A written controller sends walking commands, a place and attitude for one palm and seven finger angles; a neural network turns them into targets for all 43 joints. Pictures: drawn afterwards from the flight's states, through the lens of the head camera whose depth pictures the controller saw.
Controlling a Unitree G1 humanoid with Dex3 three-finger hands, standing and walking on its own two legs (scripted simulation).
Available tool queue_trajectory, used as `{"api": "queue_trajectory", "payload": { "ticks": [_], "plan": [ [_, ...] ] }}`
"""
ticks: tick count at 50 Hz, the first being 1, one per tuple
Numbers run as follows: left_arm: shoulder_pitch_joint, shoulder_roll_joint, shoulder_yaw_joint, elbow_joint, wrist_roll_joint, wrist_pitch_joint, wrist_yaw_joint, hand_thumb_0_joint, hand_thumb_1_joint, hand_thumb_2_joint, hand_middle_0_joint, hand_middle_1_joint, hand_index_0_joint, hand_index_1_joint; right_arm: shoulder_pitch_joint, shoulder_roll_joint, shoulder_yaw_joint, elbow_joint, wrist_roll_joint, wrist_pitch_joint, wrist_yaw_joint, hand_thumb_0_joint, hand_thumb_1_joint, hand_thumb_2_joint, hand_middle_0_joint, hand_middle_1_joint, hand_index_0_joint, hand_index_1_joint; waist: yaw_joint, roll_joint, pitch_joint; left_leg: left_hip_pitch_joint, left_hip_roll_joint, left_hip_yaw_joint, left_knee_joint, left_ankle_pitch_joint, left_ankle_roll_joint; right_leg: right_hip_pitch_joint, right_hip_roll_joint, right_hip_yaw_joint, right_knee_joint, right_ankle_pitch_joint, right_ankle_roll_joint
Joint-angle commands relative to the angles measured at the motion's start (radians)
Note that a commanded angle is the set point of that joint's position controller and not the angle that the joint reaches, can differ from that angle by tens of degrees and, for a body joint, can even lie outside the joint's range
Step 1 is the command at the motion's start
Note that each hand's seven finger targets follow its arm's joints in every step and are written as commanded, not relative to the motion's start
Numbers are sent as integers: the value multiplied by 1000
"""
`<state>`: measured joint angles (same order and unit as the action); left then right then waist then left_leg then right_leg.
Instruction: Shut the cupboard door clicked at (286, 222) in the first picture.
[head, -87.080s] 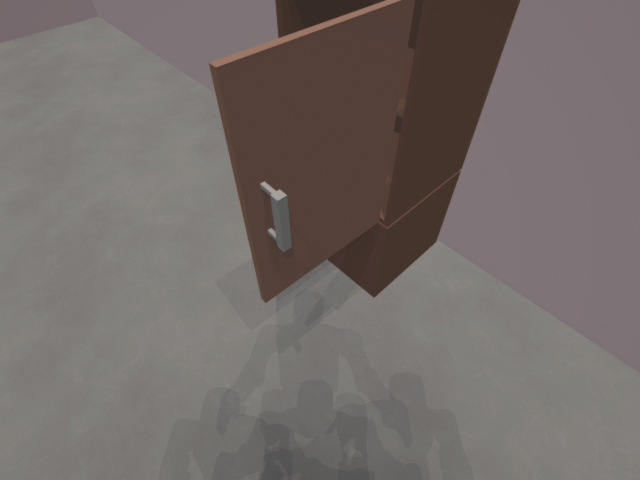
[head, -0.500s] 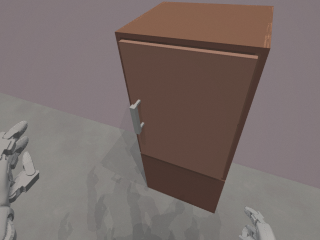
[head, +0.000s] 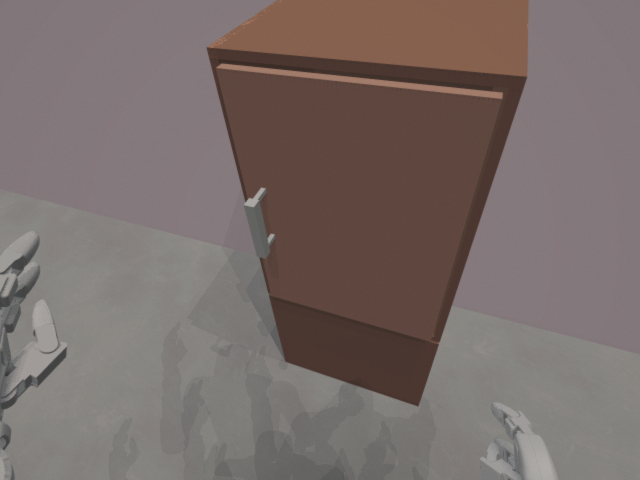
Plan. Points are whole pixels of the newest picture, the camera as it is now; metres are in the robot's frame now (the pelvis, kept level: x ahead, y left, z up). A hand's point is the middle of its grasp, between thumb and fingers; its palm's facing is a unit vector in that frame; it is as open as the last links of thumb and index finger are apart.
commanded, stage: step back with the hand held close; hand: left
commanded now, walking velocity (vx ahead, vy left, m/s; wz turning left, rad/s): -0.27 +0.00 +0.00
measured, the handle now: (262, 223) +0.59 +0.18 -0.05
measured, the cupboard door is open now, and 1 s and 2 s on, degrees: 0 0 0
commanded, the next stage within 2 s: stop stepping back and stand still in 1.14 s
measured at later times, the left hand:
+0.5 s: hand out of the picture +0.13 +0.29 +0.16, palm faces +0.43 -0.76 -0.49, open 7.4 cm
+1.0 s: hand out of the picture +0.05 +0.28 +0.17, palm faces +0.44 -0.77 -0.47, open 7.4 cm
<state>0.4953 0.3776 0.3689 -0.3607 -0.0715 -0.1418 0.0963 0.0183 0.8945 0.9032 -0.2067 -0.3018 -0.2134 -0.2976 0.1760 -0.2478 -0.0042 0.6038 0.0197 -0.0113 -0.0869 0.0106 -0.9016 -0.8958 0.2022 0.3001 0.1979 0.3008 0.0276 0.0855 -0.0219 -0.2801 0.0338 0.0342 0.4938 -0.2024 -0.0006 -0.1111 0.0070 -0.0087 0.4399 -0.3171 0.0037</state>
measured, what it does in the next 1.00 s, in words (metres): walks backwards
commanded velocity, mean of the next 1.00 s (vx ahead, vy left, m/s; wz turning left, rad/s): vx -0.33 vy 0.00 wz -0.01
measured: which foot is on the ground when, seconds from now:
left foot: down 0.00-0.96, up 0.98-1.00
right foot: down 0.00-1.00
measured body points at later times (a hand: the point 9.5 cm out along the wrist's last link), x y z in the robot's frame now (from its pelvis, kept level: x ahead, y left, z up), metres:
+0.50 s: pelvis -0.07 +0.02 -0.01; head -0.06 +0.02 +0.44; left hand +0.10 +0.33 +0.19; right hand +0.10 -0.22 -0.09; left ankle +0.04 +0.12 -0.74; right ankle -0.05 -0.12 -0.74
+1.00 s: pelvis -0.14 +0.02 -0.02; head -0.13 +0.03 +0.43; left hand +0.02 +0.32 +0.20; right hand +0.03 -0.22 -0.09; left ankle +0.01 +0.12 -0.72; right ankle -0.11 -0.11 -0.74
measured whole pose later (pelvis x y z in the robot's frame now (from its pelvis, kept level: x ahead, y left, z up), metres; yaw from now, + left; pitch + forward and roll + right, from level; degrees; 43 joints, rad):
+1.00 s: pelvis -0.14 +0.02 -0.02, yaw +3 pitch +0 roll -2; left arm 0.57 0.46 0.45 -0.53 -0.06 -0.28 0.15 0.02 0.89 0.90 -0.21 -0.30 -0.22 -0.30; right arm 0.21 -0.21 -0.01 0.63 0.00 -0.09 -0.06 0.01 -0.90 -0.90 0.20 0.30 0.20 0.30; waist -0.01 0.01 0.02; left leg -0.55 0.03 0.02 0.65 -0.27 -0.01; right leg -0.31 0.06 0.03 0.60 -0.28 0.00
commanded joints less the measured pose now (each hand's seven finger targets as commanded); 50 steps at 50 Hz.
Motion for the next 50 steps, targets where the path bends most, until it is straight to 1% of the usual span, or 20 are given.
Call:
{"api": "queue_trajectory", "payload": {
  "ticks": [1,4,7,16,17,21,25,26,27,30,32,34,36,39,41,43,45,47,48,50],
  "plan": [
    [-38,255,179,-231,-5,-60,29,0,900,900,-200,-300,-200,-300,-112,-102,-39,-188,-1,-31,-15,0,-900,-900,200,300,200,300,-9,-48,-141,195,37,-11,-17,367,41,-123,-63,17,-37,465,10],
    [-14,246,176,-246,-8,-56,35,0,900,900,-200,-300,-200,-300,-98,-101,-40,-205,4,-13,-16,0,-900,-900,200,300,200,300,-12,-39,-149,174,50,-20,-37,385,39,-108,-47,6,-8,423,10],
    [12,245,178,-254,-12,-57,42,0,900,900,-200,-300,-200,-300,-94,-102,-39,-214,3,-10,-16,0,-900,-900,200,300,200,300,-13,-15,-139,122,57,-32,-77,286,37,-100,-35,4,-1,326,10],
    [15,262,215,-271,8,-107,62,0,900,900,-200,-300,-200,-300,-91,-126,-45,-214,0,-50,-17,0,-900,-900,200,300,200,300,-18,34,-60,-181,89,-110,-219,-281,65,-8,12,14,37,101,15],
    [12,225,186,-277,9,-115,60,0,900,900,-200,-300,-200,-300,-77,-115,-38,-213,3,-56,-14,0,-900,-900,200,300,200,300,-23,39,-55,-219,93,-127,-235,-317,67,10,13,5,61,86,14],
    [-2,250,217,-308,21,-140,64,0,900,900,-200,-300,-200,-300,-70,-128,-46,-200,-6,-90,-13,0,-900,-900,200,300,200,300,-18,75,-71,-296,113,-152,-253,-418,78,56,38,5,111,66,16],
    [-20,219,190,-333,23,-154,67,0,900,900,-200,-300,-200,-300,-45,-114,-44,-185,-9,-117,-7,0,-900,-900,200,300,200,300,-25,41,-64,-294,87,-123,-184,-408,64,0,14,32,78,4,-1],
    [-26,260,222,-339,24,-157,70,0,900,900,-200,-300,-200,-300,-47,-119,-49,-177,-16,-124,-8,0,-900,-900,200,300,200,300,-24,5,-65,-253,68,-102,-140,-383,54,-50,-5,62,29,-36,-9],
    [-31,222,182,-342,19,-160,71,0,900,900,-200,-300,-200,-300,-38,-99,-41,-171,-15,-128,-5,0,-900,-900,200,300,200,300,-31,-26,-55,-204,46,-83,-88,-329,40,-122,-37,83,-12,-64,-23],
    [-36,232,167,-313,14,-161,87,0,900,900,-200,-300,-200,-300,-24,-90,-41,-136,-22,-129,0,0,-900,-900,200,300,200,300,-39,-113,-48,-29,-4,-27,79,-172,5,-326,-124,170,-131,-96,-60],
    [-59,238,161,-311,14,-161,93,0,900,900,-200,-300,-200,-300,-26,-84,-38,-122,-24,-127,-3,0,-900,-900,200,300,200,300,-46,-124,-41,2,-8,-26,92,-121,-3,-360,-137,147,-128,-51,-62],
    [-74,252,166,-312,11,-166,94,0,900,900,-200,-300,-200,-300,-38,-93,-36,-128,-20,-126,-7,0,-900,-900,200,300,200,300,-44,-80,-33,-18,9,-59,21,-114,4,-343,-89,100,-91,-50,-36],
    [-63,281,200,-304,11,-176,91,0,900,900,-200,-300,-200,-300,-58,-108,-42,-141,-16,-131,-14,0,-900,-900,200,300,200,300,-38,-3,-9,-116,56,-124,-112,-262,24,-272,-18,51,-49,-152,-4],
    [-37,242,218,-291,22,-196,78,0,900,900,-200,-300,-200,-300,-73,-128,-45,-161,-13,-140,-13,0,-900,-900,200,300,200,300,-23,155,-21,-465,179,-266,-326,-567,97,56,88,3,236,-61,15],
    [-11,281,257,-318,18,-209,68,0,900,900,-200,-300,-200,-300,-74,-118,-55,-162,-21,-148,-5,0,-900,-900,200,300,200,300,-14,161,-78,-405,187,-258,-295,-469,99,56,90,9,249,3,5],
    [35,264,247,-343,7,-211,61,0,900,900,-200,-300,-200,-300,-76,-106,-51,-168,-20,-153,7,0,-900,-900,200,300,200,300,-15,118,-95,-376,158,-195,-218,-400,84,42,57,47,181,-1,-18],
    [81,268,251,-335,-3,-213,63,0,900,900,-200,-300,-200,-300,-55,-96,-50,-155,-24,-155,17,0,-900,-900,200,300,200,300,-26,42,-95,-263,89,-116,-89,-301,43,-94,-24,161,39,29,-56],
    [57,253,195,-356,-7,-195,72,0,900,900,-200,-300,-200,-300,-28,-70,-52,-131,-13,-144,28,0,-900,-900,200,300,200,300,-40,-164,-131,-28,-5,-7,176,-159,-26,-327,-186,300,-119,6,-108],
    [22,271,196,-358,3,-185,84,0,900,900,-200,-300,-200,-300,-33,-67,-52,-120,-18,-134,26,0,-900,-900,200,300,200,300,-41,-214,-119,7,-21,0,281,-138,-35,-391,-250,344,-149,68,-132],
    [-31,279,191,-352,18,-167,95,0,900,900,-200,-300,-200,-300,-49,-52,-42,-115,-29,-112,16,0,-900,-900,200,300,200,300,-47,-223,-74,-43,-23,-28,325,-144,-30,-378,-263,319,-119,260,-137]
  ]
}}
